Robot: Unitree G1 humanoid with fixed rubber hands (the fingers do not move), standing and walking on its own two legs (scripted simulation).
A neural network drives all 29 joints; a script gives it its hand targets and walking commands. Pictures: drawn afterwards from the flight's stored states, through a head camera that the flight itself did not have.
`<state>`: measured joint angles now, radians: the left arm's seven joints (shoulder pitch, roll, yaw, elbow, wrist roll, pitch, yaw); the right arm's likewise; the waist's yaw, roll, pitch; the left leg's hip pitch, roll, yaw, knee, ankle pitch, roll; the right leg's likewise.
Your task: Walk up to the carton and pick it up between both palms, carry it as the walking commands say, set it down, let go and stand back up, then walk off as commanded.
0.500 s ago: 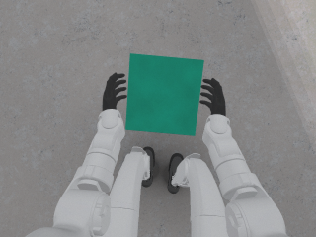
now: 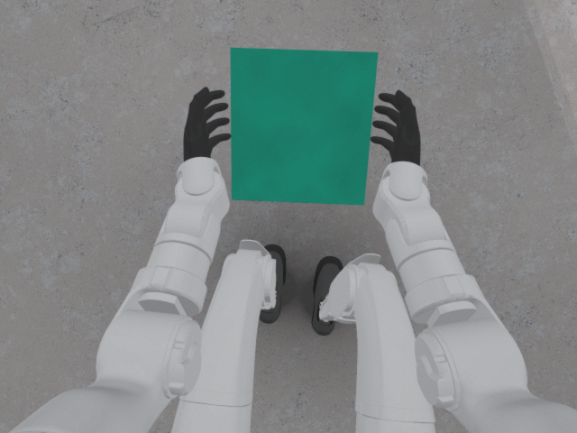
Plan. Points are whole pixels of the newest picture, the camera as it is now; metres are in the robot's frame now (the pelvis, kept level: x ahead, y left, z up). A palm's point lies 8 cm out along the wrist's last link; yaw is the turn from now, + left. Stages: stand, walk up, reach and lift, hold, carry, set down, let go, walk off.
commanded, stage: set down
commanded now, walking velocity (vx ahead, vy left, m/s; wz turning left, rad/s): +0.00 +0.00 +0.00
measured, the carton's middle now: (300, 130) +0.48 +0.04 -0.24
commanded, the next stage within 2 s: none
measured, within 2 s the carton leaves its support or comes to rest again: rests again in 1.62 s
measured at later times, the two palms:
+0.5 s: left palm (221, 135) +0.46 +0.16 -0.23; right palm (388, 142) +0.47 -0.10 -0.24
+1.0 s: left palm (225, 122) +0.49 +0.17 -0.30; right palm (378, 122) +0.51 -0.09 -0.29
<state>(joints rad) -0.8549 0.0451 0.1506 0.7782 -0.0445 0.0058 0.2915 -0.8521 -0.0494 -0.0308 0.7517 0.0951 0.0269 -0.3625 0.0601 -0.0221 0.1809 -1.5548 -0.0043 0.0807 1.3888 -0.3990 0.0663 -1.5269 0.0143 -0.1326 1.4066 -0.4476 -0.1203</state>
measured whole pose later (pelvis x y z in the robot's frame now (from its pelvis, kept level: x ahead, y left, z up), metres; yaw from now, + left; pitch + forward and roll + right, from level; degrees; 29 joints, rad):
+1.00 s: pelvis -0.04 +0.02 -0.16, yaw -4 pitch +25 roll +0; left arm -1.44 0.17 0.27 0.94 -0.09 0.22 0.29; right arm -1.50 -0.20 -0.20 1.02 0.01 0.22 -0.26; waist 0.10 -0.03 0.53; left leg -1.92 -0.01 0.08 1.98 -0.50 0.07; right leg -1.90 0.04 -0.13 1.98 -0.52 -0.12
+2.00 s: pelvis -0.01 +0.02 -0.25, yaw -4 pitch +29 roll +0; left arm -1.49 0.24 0.24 1.01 -0.06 0.23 0.18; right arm -1.55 -0.24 -0.20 1.04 -0.02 0.28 -0.12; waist 0.11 -0.02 0.52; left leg -2.19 -0.02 0.11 2.29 -0.61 0.10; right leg -2.18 0.07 -0.13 2.29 -0.63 -0.10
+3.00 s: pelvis +0.00 +0.02 -0.25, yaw -4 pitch +29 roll +0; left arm -1.46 0.27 0.35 1.03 -0.06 0.15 0.00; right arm -1.55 -0.24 -0.27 1.08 -0.06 0.22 -0.02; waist 0.11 -0.02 0.52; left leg -2.19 -0.02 0.11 2.31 -0.63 0.10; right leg -2.18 0.07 -0.13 2.31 -0.64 -0.10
